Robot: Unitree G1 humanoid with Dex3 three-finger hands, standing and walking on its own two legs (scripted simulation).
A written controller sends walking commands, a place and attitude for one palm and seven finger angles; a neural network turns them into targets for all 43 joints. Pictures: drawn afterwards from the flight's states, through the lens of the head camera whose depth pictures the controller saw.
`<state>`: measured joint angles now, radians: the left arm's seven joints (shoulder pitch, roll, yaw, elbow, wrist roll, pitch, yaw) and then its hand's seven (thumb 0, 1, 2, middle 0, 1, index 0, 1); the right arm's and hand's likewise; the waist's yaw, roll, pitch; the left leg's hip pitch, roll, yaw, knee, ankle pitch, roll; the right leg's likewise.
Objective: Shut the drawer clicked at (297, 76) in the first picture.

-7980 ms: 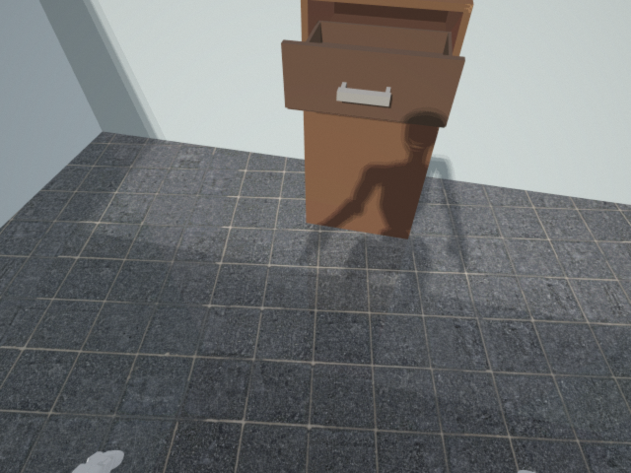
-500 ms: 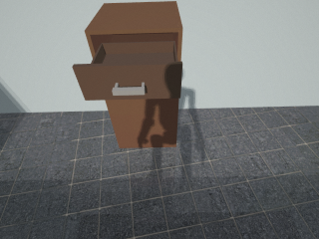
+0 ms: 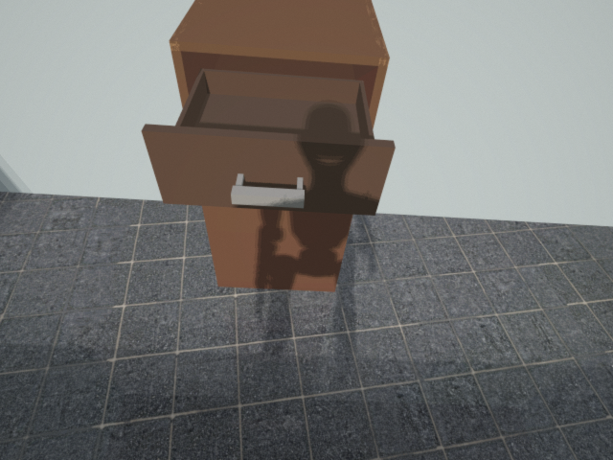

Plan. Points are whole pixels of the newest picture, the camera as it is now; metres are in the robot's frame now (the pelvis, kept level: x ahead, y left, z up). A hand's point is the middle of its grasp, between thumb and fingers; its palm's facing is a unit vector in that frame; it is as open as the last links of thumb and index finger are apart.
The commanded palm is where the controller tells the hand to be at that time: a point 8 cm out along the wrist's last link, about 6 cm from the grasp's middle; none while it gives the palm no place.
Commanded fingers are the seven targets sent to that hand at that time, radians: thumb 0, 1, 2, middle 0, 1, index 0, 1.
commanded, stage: take the last steps up to it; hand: left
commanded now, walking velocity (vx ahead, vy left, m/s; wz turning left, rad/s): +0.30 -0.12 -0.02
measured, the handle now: (269, 188) +0.52 +0.11 +0.04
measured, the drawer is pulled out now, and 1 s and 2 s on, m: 0.28 0.28 0.28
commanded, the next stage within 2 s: come to a stop and stand still in 0.52 s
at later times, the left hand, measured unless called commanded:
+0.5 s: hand (256, 389) +0.25 +0.10 -0.16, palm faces +0.00 -0.98 -0.22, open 7.4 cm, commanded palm none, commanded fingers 0.00 0.90 0.90 -0.20 -0.30 -0.20 -0.30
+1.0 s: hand (262, 458) +0.16 +0.07 -0.17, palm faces +0.13 -0.98 -0.14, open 7.4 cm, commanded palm none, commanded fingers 0.00 0.90 0.90 -0.20 -0.30 -0.20 -0.30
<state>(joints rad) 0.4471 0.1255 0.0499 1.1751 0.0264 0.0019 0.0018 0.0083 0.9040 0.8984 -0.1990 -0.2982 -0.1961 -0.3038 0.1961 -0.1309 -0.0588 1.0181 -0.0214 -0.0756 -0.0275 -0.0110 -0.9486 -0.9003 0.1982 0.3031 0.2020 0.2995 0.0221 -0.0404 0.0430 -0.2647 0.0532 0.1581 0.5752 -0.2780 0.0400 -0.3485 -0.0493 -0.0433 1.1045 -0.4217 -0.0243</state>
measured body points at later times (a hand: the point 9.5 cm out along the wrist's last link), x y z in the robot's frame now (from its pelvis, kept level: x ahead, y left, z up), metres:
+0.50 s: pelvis +0.15 -0.08 -0.01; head +0.17 -0.11 +0.44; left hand +0.25 +0.15 -0.14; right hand +0.07 -0.30 -0.17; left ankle +0.05 +0.06 -0.66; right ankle +0.22 -0.18 -0.73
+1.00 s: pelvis +0.20 -0.08 +0.01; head +0.21 -0.07 +0.46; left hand +0.16 +0.12 -0.16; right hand +0.30 -0.29 -0.14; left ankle +0.24 +0.01 -0.73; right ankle +0.22 -0.18 -0.73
